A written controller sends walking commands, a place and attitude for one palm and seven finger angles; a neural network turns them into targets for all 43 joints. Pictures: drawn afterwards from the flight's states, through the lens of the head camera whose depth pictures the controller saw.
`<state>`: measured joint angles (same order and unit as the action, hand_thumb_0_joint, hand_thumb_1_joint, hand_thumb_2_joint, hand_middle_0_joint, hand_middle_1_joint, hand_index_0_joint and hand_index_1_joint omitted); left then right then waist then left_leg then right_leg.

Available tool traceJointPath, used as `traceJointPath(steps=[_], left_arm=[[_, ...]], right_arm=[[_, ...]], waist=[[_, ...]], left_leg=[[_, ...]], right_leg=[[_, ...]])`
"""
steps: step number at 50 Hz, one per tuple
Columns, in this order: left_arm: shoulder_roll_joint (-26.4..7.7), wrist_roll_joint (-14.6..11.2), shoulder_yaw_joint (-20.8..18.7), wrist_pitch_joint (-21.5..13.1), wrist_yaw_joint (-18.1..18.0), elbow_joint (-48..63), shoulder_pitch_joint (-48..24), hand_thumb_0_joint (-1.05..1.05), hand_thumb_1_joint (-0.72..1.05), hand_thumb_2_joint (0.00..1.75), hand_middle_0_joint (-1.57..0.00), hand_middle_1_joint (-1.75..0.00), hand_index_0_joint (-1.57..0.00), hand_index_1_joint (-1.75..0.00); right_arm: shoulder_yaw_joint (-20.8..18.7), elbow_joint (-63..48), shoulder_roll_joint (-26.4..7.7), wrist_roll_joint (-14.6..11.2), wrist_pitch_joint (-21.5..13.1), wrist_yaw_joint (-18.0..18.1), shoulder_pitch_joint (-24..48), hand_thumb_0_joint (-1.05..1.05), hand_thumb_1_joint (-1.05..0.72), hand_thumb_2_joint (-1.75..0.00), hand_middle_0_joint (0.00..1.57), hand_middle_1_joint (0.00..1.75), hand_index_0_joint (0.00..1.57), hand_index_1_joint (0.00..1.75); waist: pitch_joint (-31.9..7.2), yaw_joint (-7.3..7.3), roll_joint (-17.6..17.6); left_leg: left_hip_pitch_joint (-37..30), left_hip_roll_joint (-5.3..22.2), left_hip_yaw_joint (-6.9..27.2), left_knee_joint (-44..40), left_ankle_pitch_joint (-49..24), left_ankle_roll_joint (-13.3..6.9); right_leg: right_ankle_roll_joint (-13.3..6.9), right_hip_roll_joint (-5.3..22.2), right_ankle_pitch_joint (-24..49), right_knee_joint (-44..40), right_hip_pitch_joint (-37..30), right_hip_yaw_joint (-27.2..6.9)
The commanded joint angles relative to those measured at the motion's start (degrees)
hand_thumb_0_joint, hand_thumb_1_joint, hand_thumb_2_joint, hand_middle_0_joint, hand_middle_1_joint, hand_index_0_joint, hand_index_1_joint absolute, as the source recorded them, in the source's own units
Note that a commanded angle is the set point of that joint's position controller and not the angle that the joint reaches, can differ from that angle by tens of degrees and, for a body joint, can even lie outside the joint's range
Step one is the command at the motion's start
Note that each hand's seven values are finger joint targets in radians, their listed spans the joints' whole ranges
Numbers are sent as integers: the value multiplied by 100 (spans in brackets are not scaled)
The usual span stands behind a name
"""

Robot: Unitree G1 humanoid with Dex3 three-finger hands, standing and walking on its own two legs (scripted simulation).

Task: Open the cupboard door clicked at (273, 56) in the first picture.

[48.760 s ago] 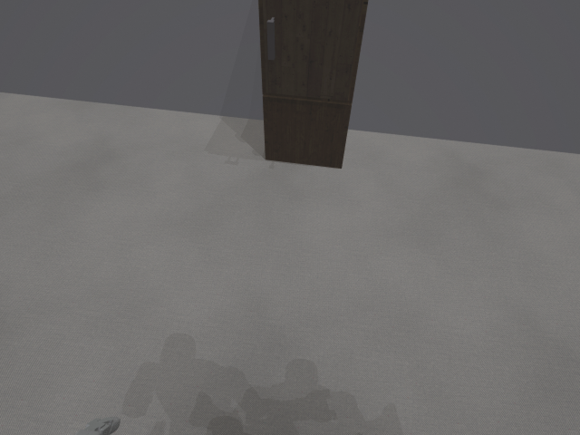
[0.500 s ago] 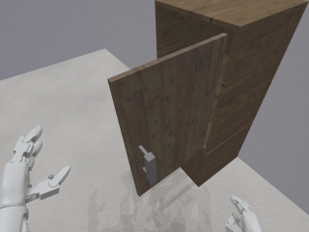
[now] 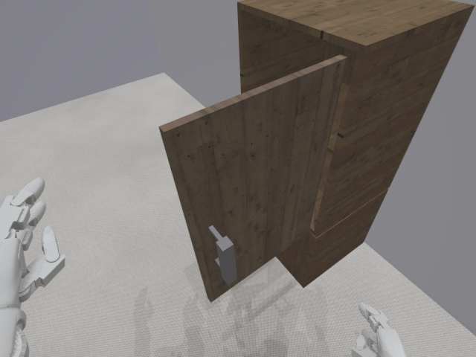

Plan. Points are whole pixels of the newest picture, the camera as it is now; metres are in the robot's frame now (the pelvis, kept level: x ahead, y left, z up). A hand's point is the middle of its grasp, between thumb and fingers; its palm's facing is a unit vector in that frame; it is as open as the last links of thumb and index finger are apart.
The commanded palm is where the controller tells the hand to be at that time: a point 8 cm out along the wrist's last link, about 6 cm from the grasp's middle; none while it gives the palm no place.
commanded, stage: draw the hand back to the body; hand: left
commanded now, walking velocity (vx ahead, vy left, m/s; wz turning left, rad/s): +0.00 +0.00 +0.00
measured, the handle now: (221, 254) +0.35 +0.09 -0.09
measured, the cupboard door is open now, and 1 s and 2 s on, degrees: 92 92 92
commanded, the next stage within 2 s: step back with the hand held close in 0.04 s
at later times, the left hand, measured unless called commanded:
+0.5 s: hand (46, 268) +0.18 +0.27 +0.15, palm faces +0.32 -0.77 -0.54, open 7.4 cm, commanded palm +0.12 +0.31 +0.18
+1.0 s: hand out of the picture +0.07 +0.30 +0.16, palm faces +0.44 -0.71 -0.55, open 7.4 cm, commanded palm +0.00 +0.34 +0.18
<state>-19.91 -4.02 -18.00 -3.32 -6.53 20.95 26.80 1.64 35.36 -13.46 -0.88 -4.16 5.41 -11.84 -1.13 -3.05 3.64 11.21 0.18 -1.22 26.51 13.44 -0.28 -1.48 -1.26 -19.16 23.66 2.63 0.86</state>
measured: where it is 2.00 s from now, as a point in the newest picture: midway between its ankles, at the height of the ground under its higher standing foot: outside the picture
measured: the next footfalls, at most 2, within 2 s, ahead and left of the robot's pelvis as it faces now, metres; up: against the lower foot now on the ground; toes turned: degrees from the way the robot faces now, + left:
left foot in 1.18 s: -0.06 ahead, +0.11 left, +0.00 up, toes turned +5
right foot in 1.54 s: -0.38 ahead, -0.10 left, +0.00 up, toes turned -1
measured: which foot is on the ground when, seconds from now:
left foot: down 0.00-1.00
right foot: down 0.00-1.00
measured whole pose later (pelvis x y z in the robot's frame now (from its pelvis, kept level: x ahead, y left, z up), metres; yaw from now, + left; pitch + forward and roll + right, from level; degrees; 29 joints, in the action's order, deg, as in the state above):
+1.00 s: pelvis -0.11 +0.02 -0.01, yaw +6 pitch +0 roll -2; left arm -25.5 -2.0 -25.4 -11.6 -7.6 29.0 31.4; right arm 0.1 32.0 -13.4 -0.6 -2.5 5.1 -10.9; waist 4.2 0.7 3.0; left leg 26.1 -0.4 0.0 29.9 8.0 -3.0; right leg -0.5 -3.5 -15.1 30.9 15.9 -0.6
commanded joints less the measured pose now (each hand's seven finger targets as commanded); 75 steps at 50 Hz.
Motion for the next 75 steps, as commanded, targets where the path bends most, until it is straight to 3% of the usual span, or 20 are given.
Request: traceJointPath(steps=[1, 4, 8, 9, 15, 28, 35, 45, 49, 52, 54, 56, 57, 59, 60, 63, 67, 71, 73, 75], left_arm=[[-1154, 15, -810, -414, -158, 1144, -533, 0, 90, 90, -20, -30, -20, -30], [-1058, -16, -763, -402, -117, 885, -492, 0, 90, 90, -20, -30, -20, -30], [-1220, -32, -836, -538, -81, 1646, -625, 0, 90, 90, -20, -30, -20, -30], [-1899, 24, -1505, -733, -111, 1670, -794, 0, 90, 90, -20, -30, -20, -30], [-1328, 57, -1098, -769, -63, 1252, 238, 0, 90, 90, -20, -30, -20, -30], [-1609, -22, -1329, -756, -223, 1704, 626, 0, 90, 90, -20, -30, -20, -30], [-1603, 26, -1323, -896, -291, 1727, 593, 0, 90, 90, -20, -30, -20, -30], [-1497, 279, -1499, -1157, -279, 1883, 386, 0, 90, 90, -20, -30, -20, -30], [-1653, 147, -1611, -1218, -270, 2007, 778, 0, 90, 90, -20, -30, -20, -30], [-1675, 62, -1478, -1212, -360, 2054, 479, 0, 90, 90, -20, -30, -20, -30], [-1585, 168, -1250, -1153, -410, 1923, 123, 0, 90, 90, -20, -30, -20, -30], [-1656, 168, -1204, -1114, -423, 1931, -217, 0, 90, 90, -20, -30, -20, -30], [-1686, 165, -1160, -1084, -409, 1996, -491, 0, 90, 90, -20, -30, -20, -30], [-1670, 213, -1261, -1113, -419, 2029, -482, 0, 90, 90, -20, -30, -20, -30], [-1688, 218, -1347, -1157, -409, 1965, -462, 0, 90, 90, -20, -30, -20, -30], [-1501, 195, -1435, -1134, -284, 1922, 51, 0, 90, 90, -20, -30, -20, -30], [-1495, 109, -1405, -1137, -268, 2359, 234, 0, 90, 90, -20, -30, -20, -30], [-1433, -30, -1308, -1134, -270, 2646, 418, 0, 90, 90, -20, -30, -20, -30], [-1532, -49, -1456, -1185, -297, 2657, 633, 0, 90, 90, -20, -30, -20, -30], [-1827, -68, -1740, -1233, -273, 2633, 934, 0, 90, 90, -20, -30, -20, -30]], right_arm=[[-206, -921, -512, 25, -344, 27, 811, 0, -90, -90, 20, 30, 20, 30], [-249, -912, -544, 20, -316, 26, 824, 0, -90, -90, 20, 30, 20, 30], [-264, -1037, -525, 13, -354, -5, 914, 0, -90, -90, 20, 30, 20, 30], [-271, -1084, -672, 18, -198, -3, 723, 0, -90, -90, 20, 30, 20, 30], [-376, -1089, -648, 40, 171, 10, 759, 0, -90, -90, 20, 30, 20, 30], [-442, -1280, -669, -22, 388, 75, 798, 0, -90, -90, 20, 30, 20, 30], [-428, -1260, -731, -5, 285, 67, 750, 0, -90, -90, 20, 30, 20, 30], [-470, -1310, -844, 46, -98, 65, 754, 0, -90, -90, 20, 30, 20, 30], [-491, -1227, -706, 59, -196, -22, 657, 0, -90, -90, 20, 30, 20, 30], [-596, -836, -638, 52, -133, -87, 325, 0, -90, -90, 20, 30, 20, 30], [-564, -758, -536, 82, -100, -51, 428, 0, -90, -90, 20, 30, 20, 30], [-457, -736, -498, 89, -112, 6, 542, 0, -90, -90, 20, 30, 20, 30], [-459, -725, -632, 74, -121, 80, 726, 0, -90, -90, 20, 30, 20, 30], [-448, -807, -703, 85, -164, 162, 780, 0, -90, -90, 20, 30, 20, 30], [-499, -806, -639, 94, -227, 126, 606, 0, -90, -90, 20, 30, 20, 30], [-544, -901, -634, 217, -293, -29, 718, 0, -90, -90, 20, 30, 20, 30], [-589, -906, -687, 171, -433, -153, 793, 0, -90, -90, 20, 30, 20, 30], [-502, -762, -597, 219, -510, -206, 554, 0, -90, -90, 20, 30, 20, 30], [-493, -743, -540, 180, -536, -198, 443, 0, -90, -90, 20, 30, 20, 30], [-467, -793, -519, 130, -441, -196, 450, 0, -90, -90, 20, 30, 20, 30]], waist=[[-223, 7, 147], [-113, 17, -259], [-487, -54, -92], [84, 254, -237], [-485, 293, -166], [-891, 283, -94], [-371, 350, 138], [-287, 209, 879], [-482, 269, -29], [-705, 436, -1206], [-509, 467, -1363], [-201, 497, -1014], [106, 485, -231], [-161, 278, 974], [-362, 249, 742], [-561, 240, 1034], [-756, 204, 423], [-1163, 280, 992], [-1385, 278, 1174], [-1487, 310, 665]], left_leg=[[-864, 16, -35, -180, -1432, -143], [-836, 27, -49, -213, -1289, -168], [-1005, 19, -53, -201, -1477, -189], [-711, 86, 19, 114, -1360, -266], [-780, 174, 37, 106, -2179, -213], [-422, 336, 193, -158, -2268, -180], [571, 387, 440, -666, 29, -198], [3090, 933, 1254, -1760, 2902, -566], [1953, 421, 653, -578, 1713, -325], [-199, -223, 0, 1886, 590, 102], [-22, -179, 86, 2277, 697, 100], [130, -3, 181, 732, 397, 40], [136, 173, 427, -116, -160, -39], [1074, 1368, 1431, -1032, -1271, -433], [1094, 1491, 1366, -980, -1456, -577], [2284, 1926, 1889, -1651, 833, -983], [1349, 1716, 1411, -1328, 370, -893], [38, 1356, 1152, -1537, 149, -493], [-423, 922, 719, -1301, -3, -183], [-589, 573, 215, -636, -506, 14]], right_leg=[[146, 121, 2037, -468, 774, 80], [175, 105, 1947, -540, 800, 57], [175, 148, 2193, -526, 587, 12], [262, 413, 2504, -838, 1222, -259], [355, 454, 3175, -478, 926, -88], [304, 247, 2504, -160, 758, -30], [258, 111, 1042, -278, 819, -100], [251, -465, 515, 1288, -883, -15], [31, -34, 530, 293, 360, -695], [-491, 1213, 234, -1109, 2832, -1749], [-544, 1439, 939, -977, 2824, -1615], [-189, 1004, 1543, -473, 2447, -1113], [86, 475, 1190, -52, 2562, -775], [297, -232, 388, 1384, 1358, -218], [243, -288, -36, 1746, 1141, -350], [204, -377, -440, 3411, 470, -523], [201, -284, -696, 2839, 977, -318], [113, -384, -1233, 1323, 1208, 57], [19, -432, -771, 16, 882, 351], [-124, -115, 167, -832, 694, 177]])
